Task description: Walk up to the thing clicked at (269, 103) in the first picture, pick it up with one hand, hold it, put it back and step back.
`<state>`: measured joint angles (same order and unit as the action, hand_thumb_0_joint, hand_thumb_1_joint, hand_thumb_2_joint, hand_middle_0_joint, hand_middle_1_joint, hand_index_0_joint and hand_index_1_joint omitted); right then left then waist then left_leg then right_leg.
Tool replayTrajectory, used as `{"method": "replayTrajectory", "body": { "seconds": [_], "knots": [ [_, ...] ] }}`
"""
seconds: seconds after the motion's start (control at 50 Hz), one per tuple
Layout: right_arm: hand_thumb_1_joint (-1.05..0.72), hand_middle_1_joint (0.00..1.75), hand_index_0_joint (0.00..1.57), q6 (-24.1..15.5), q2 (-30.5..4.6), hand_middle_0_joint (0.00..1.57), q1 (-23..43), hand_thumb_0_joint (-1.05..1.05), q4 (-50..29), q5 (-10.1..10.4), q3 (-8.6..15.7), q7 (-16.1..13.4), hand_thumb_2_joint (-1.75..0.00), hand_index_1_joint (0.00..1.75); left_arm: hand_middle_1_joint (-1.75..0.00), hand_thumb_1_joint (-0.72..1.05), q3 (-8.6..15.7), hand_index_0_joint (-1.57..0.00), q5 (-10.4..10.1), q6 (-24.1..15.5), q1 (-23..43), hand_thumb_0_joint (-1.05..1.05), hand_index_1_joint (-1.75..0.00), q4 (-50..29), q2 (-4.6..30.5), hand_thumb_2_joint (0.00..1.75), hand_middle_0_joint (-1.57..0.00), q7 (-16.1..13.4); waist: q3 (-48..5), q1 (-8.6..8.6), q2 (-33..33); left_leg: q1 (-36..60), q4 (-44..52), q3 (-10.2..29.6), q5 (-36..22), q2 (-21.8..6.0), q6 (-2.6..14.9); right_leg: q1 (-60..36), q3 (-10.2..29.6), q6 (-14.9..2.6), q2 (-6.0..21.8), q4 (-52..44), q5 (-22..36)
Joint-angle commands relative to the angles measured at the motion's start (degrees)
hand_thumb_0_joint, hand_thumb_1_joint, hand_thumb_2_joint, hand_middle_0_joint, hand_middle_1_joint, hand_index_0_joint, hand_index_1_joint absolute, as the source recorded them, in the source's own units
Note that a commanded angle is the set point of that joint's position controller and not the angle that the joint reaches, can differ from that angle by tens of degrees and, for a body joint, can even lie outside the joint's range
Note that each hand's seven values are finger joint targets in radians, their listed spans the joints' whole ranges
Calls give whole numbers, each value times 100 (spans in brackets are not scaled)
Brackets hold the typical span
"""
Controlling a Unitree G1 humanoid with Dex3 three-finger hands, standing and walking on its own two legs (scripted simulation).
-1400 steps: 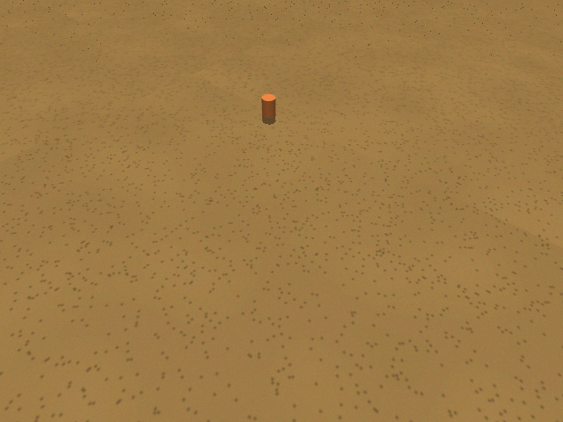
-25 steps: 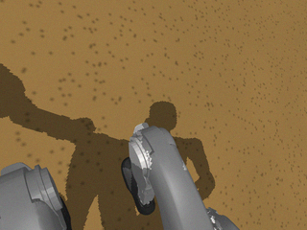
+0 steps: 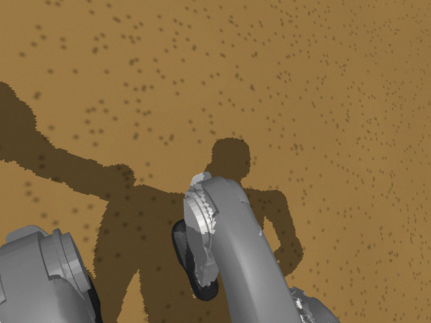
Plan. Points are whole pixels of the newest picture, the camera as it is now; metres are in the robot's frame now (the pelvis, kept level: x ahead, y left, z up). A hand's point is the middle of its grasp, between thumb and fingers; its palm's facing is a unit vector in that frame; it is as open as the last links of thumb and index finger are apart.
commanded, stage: open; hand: left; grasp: from above
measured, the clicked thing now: out of the picture +0.49 +0.32 -0.26
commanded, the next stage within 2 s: withdraw in 0.14 s
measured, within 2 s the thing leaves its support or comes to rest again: rests again in 0.58 s
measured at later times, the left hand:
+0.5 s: hand out of the picture +0.50 +0.33 -0.18, palm faces -0.35 -0.08 -0.93, open 14.1 cm
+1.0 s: hand out of the picture +0.47 +0.33 -0.05, palm faces -0.52 -0.12 -0.85, open 13.9 cm
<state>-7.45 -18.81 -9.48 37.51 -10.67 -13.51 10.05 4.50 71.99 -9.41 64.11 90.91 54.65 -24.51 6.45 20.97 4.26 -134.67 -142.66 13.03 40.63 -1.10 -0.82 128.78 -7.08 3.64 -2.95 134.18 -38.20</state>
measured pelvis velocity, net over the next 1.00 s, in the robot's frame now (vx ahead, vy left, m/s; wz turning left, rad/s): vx -0.02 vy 0.00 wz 0.08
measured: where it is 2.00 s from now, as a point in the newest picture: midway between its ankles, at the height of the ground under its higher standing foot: (149, 300)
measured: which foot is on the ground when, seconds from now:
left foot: down 0.00-1.00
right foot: down 0.00-1.00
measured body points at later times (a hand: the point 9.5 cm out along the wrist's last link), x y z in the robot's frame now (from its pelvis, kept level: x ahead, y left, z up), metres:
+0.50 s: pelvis +0.00 +0.00 +0.00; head +0.27 +0.11 +0.35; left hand +0.51 +0.33 -0.13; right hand +0.03 -0.26 -0.07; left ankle +0.06 +0.13 -0.28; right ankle +0.11 -0.12 -0.28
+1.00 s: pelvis -0.02 +0.00 +0.07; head +0.22 +0.09 +0.44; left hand +0.49 +0.33 +0.00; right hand +0.06 -0.28 -0.02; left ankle +0.06 +0.13 -0.28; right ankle +0.11 -0.12 -0.28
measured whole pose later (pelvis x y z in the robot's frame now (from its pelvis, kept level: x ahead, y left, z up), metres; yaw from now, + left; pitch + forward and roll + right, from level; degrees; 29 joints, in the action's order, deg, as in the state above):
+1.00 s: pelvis -0.02 +0.00 +0.07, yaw +5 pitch +34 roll -9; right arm 3.1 -19.9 -11.5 33.7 -5.0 -7.6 3.2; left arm -2.6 65.7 -12.0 63.9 72.9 47.1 0.8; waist -1.9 15.1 0.1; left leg -126.3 -127.9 7.9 36.0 -0.9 0.3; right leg 121.1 -3.8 2.4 -1.0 122.3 -35.6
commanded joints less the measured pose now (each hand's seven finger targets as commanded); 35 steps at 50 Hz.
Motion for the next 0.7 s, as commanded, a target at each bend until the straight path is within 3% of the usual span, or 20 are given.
{"method": "replayTrajectory", "body": {
  "seconds": [0.0,0.02,0.04,0.06,0.1,0.16,0.2,0.24,0.26,0.28,0.34,0.4,0.46,0.48,0.52,0.56,0.62,0.68],
  "knots": [
    [-90,30,20,70,-1688,20,-1334,0,116,-4,507,-48,-90,30,-116,-48,107,-9,-53,-22,1714,0,-116,-845,1335,114,-9,-250,-3982,244,-2771,2923,1393,-628,-1515,-72,133,-2214,-673,-512,-188,-1150,1675],
    [-90,30,20,74,-1705,20,-1242,0,98,-6,498,-60,-90,30,-116,-48,79,-9,-79,-30,1668,0,-115,-750,1303,114,-9,-252,-3909,216,-2789,2874,1376,-622,-1424,-73,132,-2087,-678,-528,-187,-1151,1583],
    [-90,30,20,74,-1706,20,-1346,0,113,-19,519,-55,-90,30,-117,-48,125,-10,-31,-43,1774,0,-117,-913,1356,116,-10,-249,-3999,299,-2791,3013,1394,-609,-1486,-76,127,-2154,-696,-521,-189,-1137,1645],
    [-90,30,20,67,-1684,20,-1262,0,94,1,495,-54,-90,30,-117,-48,18,-9,-21,-31,1754,0,-116,-739,1263,114,-9,-229,-3865,264,-2749,2874,1377,-620,-1325,-80,148,-2076,-665,-522,-197,-1163,1517],
    [-90,30,20,73,-1667,20,-1296,0,122,-23,494,-42,-90,30,-116,-47,99,-10,12,-43,1788,0,-116,-855,1416,114,-9,-251,-4018,249,-2702,2806,1355,-652,-1320,-80,176,-2311,-631,-486,-215,-1187,1578],
    [-89,30,20,66,-1747,20,-1257,0,67,-31,501,-70,-90,30,-118,-45,152,-10,-38,-70,1806,0,-117,-795,1429,114,-10,-279,-3800,265,-2640,2750,1403,-616,-1170,-70,149,-2043,-698,-538,-185,-1203,1343],
    [-90,30,20,50,-1702,20,-1260,0,68,-16,496,-68,-90,30,-118,-45,86,-10,10,-75,1861,0,-117,-789,1394,113,-10,-260,-3824,288,-2654,2767,1387,-617,-1121,-76,163,-2061,-675,-524,-208,-1191,1333],
    [-91,30,20,44,-1692,20,-1211,0,67,-12,477,-71,-90,30,-109,-54,40,-7,-7,-76,1870,0,-108,-767,1371,105,-6,-267,-3846,305,-2652,2744,1391,-605,-1074,-86,165,-2055,-679,-518,-214,-1169,1299],
    [-92,30,20,52,-1700,20,-1214,0,67,-28,448,-74,-90,30,-106,-57,52,-7,12,-86,1852,0,-105,-816,1444,101,-6,-299,-3972,235,-2706,2791,1400,-615,-1144,-90,171,-2210,-662,-497,-212,-1193,1395],
    [-92,30,20,34,-1759,20,-1224,0,33,-11,483,-86,-90,30,-105,-57,86,-7,3,-65,1833,0,-104,-728,1435,101,-6,-311,-3803,286,-2596,2733,1366,-611,-1119,-66,167,-2014,-697,-522,-194,-1185,1332],
    [-92,30,20,42,-1710,20,-1235,0,48,12,511,-86,-91,30,-105,-58,232,-7,3,-23,1892,0,-105,-1234,1620,101,-6,-366,-4255,67,-3074,3120,1498,-641,-1370,-67,107,-2104,-661,-547,-179,-1105,1523],
    [-92,30,20,78,-1735,20,-1292,0,-25,51,665,-74,-91,30,-104,-58,351,-6,10,87,1831,0,-104,-1813,1641,101,-7,-272,-4669,-10,-3457,3617,1583,-625,-1627,-65,40,-1989,-652,-603,-129,-1067,1668],
    [-92,30,20,176,-1669,20,-1309,0,-113,146,899,-35,-91,30,-102,-58,499,-7,-157,280,1764,0,-103,-2588,1633,101,-7,-120,-5250,-253,-3726,3821,1707,-751,-1822,-45,48,-2152,-514,-611,-100,-1122,1861],
    [-92,30,20,237,-1632,20,-1299,0,-128,184,952,-29,-91,30,-101,-58,522,-7,-220,353,1686,0,-102,-2862,1623,101,-7,-48,-5461,-369,-3828,3864,1772,-806,-1898,-39,46,-2225,-467,-617,-96,-1130,1921],
    [-92,30,20,354,-1572,20,-1370,0,-171,289,1083,-10,-91,30,-101,-58,498,-7,-329,505,1822,0,-102,-3330,1571,101,-7,203,-5857,-431,-3759,4016,1909,-868,-1945,-34,90,-2435,-358,-616,-101,-1309,1969],
    [-92,30,20,519,-1497,20,-1470,0,-109,390,1193,-30,-91,30,-100,-58,460,-7,-417,716,1665,0,-101,-3424,1442,101,-8,496,-5733,-515,-3509,3995,2130,-933,-1932,-8,129,-2514,-274,-601,-87,-1549,1934],
    [-92,30,20,762,-1328,20,-1550,0,-93,459,1240,-126,-91,30,-100,-59,-68,-6,-548,893,1657,0,-102,-3071,738,103,-8,1168,-5239,-315,-2838,3706,2348,-924,-1546,13,205,-2560,-216,-587,-134,-1921,1586],
    [-91,30,20,950,-1333,20,-1575,0,-184,516,1266,-263,-91,30,-100,-57,-490,-7,-837,938,1158,0,-102,-2605,73,102,-8,1851,-4229,-210,-1987,3092,2539,-894,-1144,55,266,-2504,-186,-627,-101,-2315,1187]
  ]
}}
